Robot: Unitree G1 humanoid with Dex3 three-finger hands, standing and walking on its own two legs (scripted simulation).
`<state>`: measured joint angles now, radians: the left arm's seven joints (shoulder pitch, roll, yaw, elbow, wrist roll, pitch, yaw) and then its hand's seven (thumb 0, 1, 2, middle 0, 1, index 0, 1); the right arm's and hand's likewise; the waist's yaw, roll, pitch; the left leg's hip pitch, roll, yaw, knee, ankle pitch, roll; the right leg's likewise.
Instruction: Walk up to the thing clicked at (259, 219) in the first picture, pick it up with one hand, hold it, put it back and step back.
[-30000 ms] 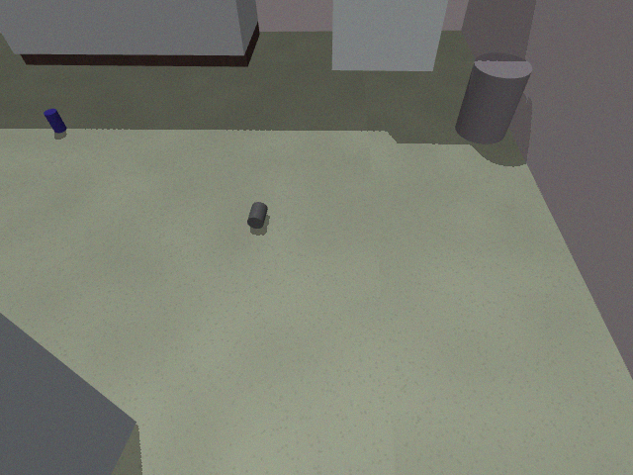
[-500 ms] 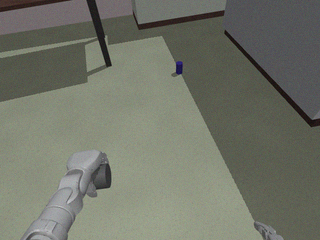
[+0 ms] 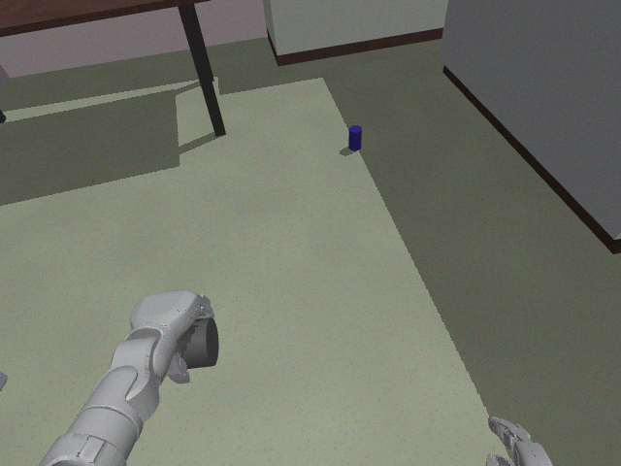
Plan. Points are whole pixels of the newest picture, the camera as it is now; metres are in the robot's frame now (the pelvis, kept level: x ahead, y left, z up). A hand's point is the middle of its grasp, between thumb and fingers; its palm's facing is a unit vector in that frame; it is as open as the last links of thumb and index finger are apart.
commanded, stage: hold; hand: left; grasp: from above
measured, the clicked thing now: (181, 344) +0.31 +0.23 -0.05
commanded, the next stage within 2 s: crouch in 0.54 s
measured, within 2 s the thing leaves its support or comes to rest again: neither
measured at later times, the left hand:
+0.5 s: hand (177, 343) +0.30 +0.22 -0.03, palm faces -0.43 -0.08 -0.90, open 9.6 cm
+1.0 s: hand (184, 365) +0.29 +0.23 -0.09, palm faces -0.46 -0.05 -0.89, open 9.6 cm
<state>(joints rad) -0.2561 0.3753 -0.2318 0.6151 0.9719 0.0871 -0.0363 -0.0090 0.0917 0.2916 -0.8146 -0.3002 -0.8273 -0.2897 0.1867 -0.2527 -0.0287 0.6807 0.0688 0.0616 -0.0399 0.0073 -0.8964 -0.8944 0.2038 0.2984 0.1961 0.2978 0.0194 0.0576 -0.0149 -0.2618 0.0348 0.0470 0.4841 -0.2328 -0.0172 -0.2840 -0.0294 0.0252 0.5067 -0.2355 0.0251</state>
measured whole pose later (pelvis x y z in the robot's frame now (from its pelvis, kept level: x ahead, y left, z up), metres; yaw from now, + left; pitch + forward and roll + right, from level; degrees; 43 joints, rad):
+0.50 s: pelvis +0.00 +0.00 +0.00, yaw +0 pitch +0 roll +1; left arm -0.26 0.38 -0.23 0.62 0.97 0.08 -0.04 -0.01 0.09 0.32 -0.80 -0.33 -0.81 -0.32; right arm 0.19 -0.25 -0.03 0.68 0.07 0.07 -0.04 0.01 -0.90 -0.90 0.20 0.30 0.20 0.30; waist 0.02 0.05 -0.01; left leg -0.24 0.03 0.05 0.46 -0.22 -0.02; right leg -0.27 -0.03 0.02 0.48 -0.23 0.02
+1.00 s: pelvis -0.01 +0.00 -0.01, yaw +1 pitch +4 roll +0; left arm -0.33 0.34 -0.22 0.87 1.05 0.03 0.15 -0.01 0.10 0.26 -0.82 -0.31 -0.83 -0.30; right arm 0.19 -0.24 -0.04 0.70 0.05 0.06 -0.02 0.01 -0.89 -0.89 0.20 0.30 0.20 0.30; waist -0.02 0.01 0.00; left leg -0.38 0.03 0.03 0.57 -0.25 -0.01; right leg -0.39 -0.04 0.01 0.57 -0.25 0.03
